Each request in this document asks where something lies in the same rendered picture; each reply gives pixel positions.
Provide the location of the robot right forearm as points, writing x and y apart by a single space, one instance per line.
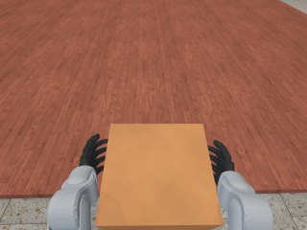
245 208

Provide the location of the robot left hand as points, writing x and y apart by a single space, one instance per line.
90 153

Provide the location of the robot right hand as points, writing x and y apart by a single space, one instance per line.
222 160

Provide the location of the carton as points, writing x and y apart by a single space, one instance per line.
158 177

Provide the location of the robot left forearm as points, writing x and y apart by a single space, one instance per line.
70 207

